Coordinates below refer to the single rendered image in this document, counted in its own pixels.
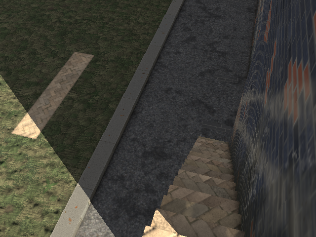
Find stairs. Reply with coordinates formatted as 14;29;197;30
142;136;245;237

